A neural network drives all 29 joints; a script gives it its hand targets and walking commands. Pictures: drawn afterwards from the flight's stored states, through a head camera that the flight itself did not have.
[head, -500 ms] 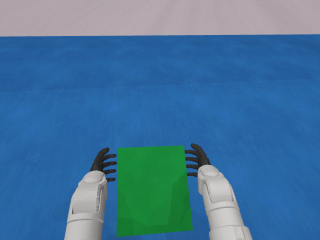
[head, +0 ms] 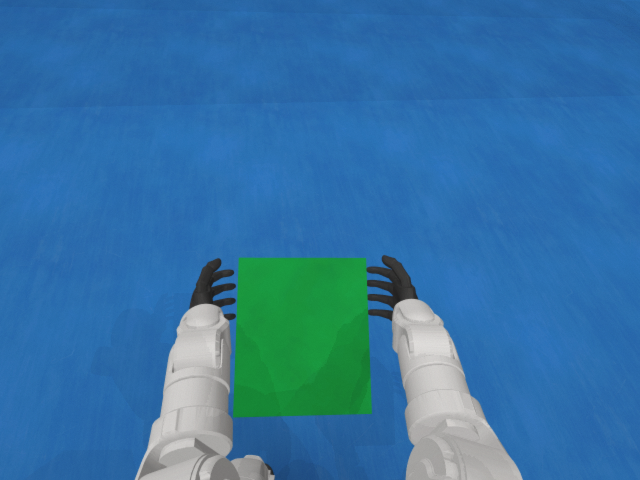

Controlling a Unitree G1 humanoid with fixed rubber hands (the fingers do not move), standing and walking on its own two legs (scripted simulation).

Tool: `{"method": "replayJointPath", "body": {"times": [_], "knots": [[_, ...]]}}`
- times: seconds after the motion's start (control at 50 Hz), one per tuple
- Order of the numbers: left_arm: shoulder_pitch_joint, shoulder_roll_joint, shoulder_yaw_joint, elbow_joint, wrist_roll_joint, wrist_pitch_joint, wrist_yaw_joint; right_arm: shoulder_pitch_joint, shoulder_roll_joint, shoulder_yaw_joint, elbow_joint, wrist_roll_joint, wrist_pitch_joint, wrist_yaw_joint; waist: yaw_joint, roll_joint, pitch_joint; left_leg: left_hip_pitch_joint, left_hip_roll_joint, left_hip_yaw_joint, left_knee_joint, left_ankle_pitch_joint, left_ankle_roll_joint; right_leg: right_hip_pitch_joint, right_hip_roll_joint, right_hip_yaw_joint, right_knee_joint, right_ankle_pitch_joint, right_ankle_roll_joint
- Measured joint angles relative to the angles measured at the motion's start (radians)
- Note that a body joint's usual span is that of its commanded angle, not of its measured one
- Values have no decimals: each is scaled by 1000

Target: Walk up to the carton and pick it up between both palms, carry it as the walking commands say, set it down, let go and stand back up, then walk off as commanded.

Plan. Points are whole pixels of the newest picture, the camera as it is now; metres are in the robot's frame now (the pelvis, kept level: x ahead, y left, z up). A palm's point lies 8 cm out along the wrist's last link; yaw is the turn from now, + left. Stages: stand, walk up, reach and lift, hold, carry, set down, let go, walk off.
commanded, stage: set down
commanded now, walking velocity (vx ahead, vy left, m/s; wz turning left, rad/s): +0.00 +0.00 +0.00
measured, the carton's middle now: (301, 332) +0.35 +0.04 -0.11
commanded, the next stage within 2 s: none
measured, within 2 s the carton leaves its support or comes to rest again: neither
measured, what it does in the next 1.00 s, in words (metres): lowers itself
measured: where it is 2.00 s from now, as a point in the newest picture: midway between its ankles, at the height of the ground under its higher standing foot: outside the picture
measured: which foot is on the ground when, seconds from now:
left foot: down 0.00-1.00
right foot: down 0.00-1.00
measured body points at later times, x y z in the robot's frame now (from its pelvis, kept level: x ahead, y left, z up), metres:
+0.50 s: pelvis +0.00 -0.02 -0.05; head +0.16 +0.01 +0.37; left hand +0.35 +0.17 -0.12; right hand +0.39 -0.10 -0.11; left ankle +0.10 +0.11 -0.72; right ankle +0.02 -0.13 -0.72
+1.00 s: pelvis -0.01 -0.03 -0.13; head +0.19 +0.00 +0.27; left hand +0.38 +0.17 -0.21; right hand +0.42 -0.09 -0.20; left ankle +0.10 +0.11 -0.72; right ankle +0.02 -0.13 -0.72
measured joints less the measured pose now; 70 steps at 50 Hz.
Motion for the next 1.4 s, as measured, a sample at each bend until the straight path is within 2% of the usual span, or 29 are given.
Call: {"method": "replayJointPath", "body": {"times": [0.26,0.46,0.7,0.98,1.4], "knots": [[-10,-4,-24,-22,-35,-189,25,-10,-2,30,-51,41,-156,-37,-13,7,-44,-359,4,-13,129,-12,-4,-359,11,-11,138,-17,43],[-10,-3,-31,-58,-76,-248,18,-20,-13,76,-72,107,-205,-78,-3,-5,-122,-605,20,-23,256,-50,-19,-606,33,-21,268,-56,41],[-73,22,7,-50,-92,-250,-8,-80,8,71,-74,122,-205,-133,2,-22,-194,-844,23,-38,439,-113,-37,-844,45,-39,464,-132,30],[-166,54,7,-22,-121,-228,3,-156,-6,70,-73,151,-185,-174,3,-32,-260,-1106,22,-47,646,-171,-45,-1100,55,-51,676,-200,29],[-345,105,27,32,-116,-179,25,-354,-62,33,3,172,-147,-188,0,-44,-265,-1402,19,-51,891,-211,-38,-1386,66,-60,923,-254,45]]}}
